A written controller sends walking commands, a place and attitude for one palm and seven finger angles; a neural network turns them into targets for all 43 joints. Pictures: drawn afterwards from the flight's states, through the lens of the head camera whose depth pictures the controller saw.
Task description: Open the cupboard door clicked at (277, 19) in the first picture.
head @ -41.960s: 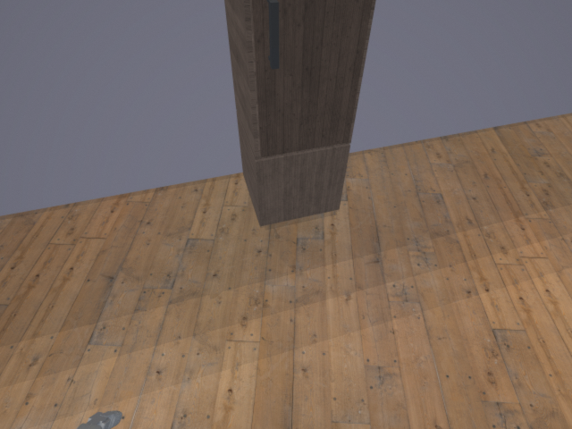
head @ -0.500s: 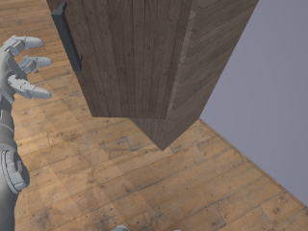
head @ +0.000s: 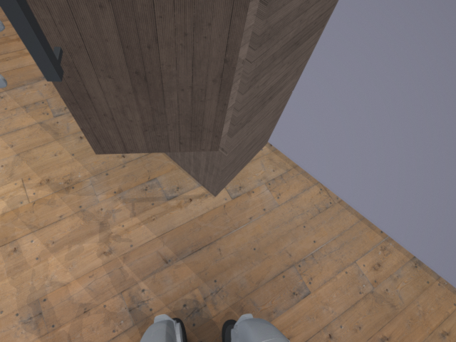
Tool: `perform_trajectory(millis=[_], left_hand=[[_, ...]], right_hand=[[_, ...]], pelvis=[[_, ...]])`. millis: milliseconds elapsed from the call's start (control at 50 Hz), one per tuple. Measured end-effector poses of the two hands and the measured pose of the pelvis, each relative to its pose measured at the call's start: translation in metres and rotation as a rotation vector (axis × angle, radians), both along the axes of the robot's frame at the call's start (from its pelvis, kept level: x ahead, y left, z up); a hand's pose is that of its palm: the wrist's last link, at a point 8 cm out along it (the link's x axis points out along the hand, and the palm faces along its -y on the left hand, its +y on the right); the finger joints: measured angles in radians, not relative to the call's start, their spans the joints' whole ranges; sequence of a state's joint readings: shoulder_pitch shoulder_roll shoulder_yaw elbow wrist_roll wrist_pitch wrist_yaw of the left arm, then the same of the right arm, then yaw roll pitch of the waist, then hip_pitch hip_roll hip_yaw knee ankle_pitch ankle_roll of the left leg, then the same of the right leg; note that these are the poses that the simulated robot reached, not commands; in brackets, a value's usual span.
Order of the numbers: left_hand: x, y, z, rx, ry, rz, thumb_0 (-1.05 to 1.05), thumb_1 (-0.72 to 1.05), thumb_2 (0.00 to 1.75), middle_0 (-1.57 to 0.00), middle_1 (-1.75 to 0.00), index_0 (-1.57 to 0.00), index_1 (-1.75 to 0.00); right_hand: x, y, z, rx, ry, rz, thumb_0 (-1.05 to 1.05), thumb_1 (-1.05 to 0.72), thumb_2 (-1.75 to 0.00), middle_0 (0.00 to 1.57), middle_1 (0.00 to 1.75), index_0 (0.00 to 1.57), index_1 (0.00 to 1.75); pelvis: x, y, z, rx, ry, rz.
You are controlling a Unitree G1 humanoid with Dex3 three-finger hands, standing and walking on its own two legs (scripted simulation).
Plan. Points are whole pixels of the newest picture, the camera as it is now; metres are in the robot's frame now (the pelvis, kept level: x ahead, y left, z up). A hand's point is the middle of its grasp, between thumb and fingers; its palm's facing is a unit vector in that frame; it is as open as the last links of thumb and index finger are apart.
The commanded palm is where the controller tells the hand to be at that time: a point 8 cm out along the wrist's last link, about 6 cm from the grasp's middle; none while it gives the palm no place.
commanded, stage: move the hooked fingers beside the handle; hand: left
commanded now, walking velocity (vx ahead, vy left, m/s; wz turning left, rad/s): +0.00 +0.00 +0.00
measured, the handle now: (32, 19) +0.59 +0.23 +0.14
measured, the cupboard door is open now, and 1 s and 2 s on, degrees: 47 47 47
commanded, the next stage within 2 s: slide the fingers in behind the handle in 1.56 s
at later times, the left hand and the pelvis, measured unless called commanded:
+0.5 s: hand out of the picture +0.53 +0.29 +0.15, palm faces -0.02 -1.00 +0.03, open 13.9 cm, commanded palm +0.52 +0.33 +0.14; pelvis +0.02 +0.01 +0.00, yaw +0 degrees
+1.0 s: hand out of the picture +0.54 +0.27 +0.15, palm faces -0.01 -1.00 +0.02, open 13.9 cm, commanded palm +0.54 +0.32 +0.14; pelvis +0.00 +0.00 -0.01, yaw +0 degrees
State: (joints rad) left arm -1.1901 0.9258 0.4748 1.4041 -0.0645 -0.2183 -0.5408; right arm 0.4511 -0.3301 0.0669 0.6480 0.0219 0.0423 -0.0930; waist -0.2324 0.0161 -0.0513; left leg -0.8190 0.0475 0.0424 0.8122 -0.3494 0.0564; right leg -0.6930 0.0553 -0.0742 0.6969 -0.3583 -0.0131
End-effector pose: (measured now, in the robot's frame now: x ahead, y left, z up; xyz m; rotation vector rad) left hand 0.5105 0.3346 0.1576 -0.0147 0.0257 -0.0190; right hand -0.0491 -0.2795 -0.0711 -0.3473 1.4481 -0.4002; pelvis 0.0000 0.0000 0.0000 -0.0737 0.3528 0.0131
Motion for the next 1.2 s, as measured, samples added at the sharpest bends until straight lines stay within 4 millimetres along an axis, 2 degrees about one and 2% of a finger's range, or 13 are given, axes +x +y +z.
perform_trajectory(millis=[120,220,440,580,680,800,960,1100,1200], left_hand=[[0.015,0.006,-0.007,0.005,0.022,0.0,-0.02,-0.5,0.3,-0.3,-1.2,-0.3,-1.2],[0.019,0.008,-0.01,0.01,0.004,-0.008,-0.02,-0.5,0.3,-0.29,-1.2,-0.3,-1.2],[0.01,0.011,-0.011,0.01,0.013,-0.007,-0.02,-0.5,0.3,-0.29,-1.2,-0.3,-1.2],[-0.002,0.01,-0.01,-0.009,0.009,0.0,-0.02,-0.5,0.3,-0.29,-1.2,-0.3,-1.2],[-0.006,0.006,-0.011,0.01,0.012,0.005,-0.02,-0.5,0.3,-0.29,-1.2,-0.3,-1.2],[-0.004,-0.001,-0.009,-0.009,0.001,0.001,-0.02,-0.5,0.3,-0.3,-1.2,-0.3,-1.2],[0.005,-0.009,-0.009,0.005,-0.003,0.002,-0.02,-0.5,0.3,-0.3,-1.2,-0.3,-1.2],[0.014,-0.007,-0.011,0.02,0.02,0.006,-0.02,-0.5,0.3,-0.3,-1.2,-0.31,-1.2],[0.016,-0.001,-0.009,0.013,-0.006,0.013,-0.02,-0.5,0.3,-0.3,-1.2,-0.3,-1.2]], right_hand=[[-0.011,0.01,0.001,0.008,0.056,-0.038,0.01,-0.9,-0.9,0.21,0.3,0.21,0.3],[-0.011,0.022,0.0,0.038,0.085,-0.053,0.01,-0.9,-0.9,0.21,0.3,0.21,0.3],[0.025,0.028,-0.006,0.08,0.01,-0.018,0.01,-0.9,-0.9,0.21,0.3,0.21,0.3],[0.049,0.02,-0.009,0.073,-0.056,0.033,0.01,-0.9,-0.9,0.21,0.3,0.21,0.3],[0.053,0.013,-0.01,0.055,-0.079,0.057,0.01,-0.9,-0.9,0.21,0.3,0.21,0.3],[0.04,0.008,-0.01,0.037,-0.069,0.055,0.01,-0.9,-0.9,0.21,0.3,0.21,0.3],[0.003,0.009,-0.009,0.032,0.0,0.007,0.01,-0.9,-0.9,0.21,0.3,0.21,0.3],[-0.024,0.017,-0.005,0.035,0.058,-0.047,0.01,-0.9,-0.9,0.21,0.3,0.21,0.3],[-0.031,0.023,-0.003,0.047,0.087,-0.072,0.01,-0.9,-0.9,0.21,0.3,0.21,0.3]], pelvis=[[0.007,0.003,-0.002,-0.006,0.03,-0.011],[0.014,0.007,-0.002,-0.008,0.043,-0.016],[0.024,0.011,0.002,-0.011,0.024,-0.006],[0.02,0.009,0.001,-0.008,0.002,0.009],[0.012,0.007,0.0,-0.009,-0.002,0.016],[0.004,0.004,-0.003,-0.009,-0.001,0.019],[-0.001,0.002,-0.006,-0.011,0.017,0.009],[0.0,0.001,-0.007,-0.015,0.033,-0.002],[0.005,0.002,-0.006,-0.013,0.041,-0.012]])
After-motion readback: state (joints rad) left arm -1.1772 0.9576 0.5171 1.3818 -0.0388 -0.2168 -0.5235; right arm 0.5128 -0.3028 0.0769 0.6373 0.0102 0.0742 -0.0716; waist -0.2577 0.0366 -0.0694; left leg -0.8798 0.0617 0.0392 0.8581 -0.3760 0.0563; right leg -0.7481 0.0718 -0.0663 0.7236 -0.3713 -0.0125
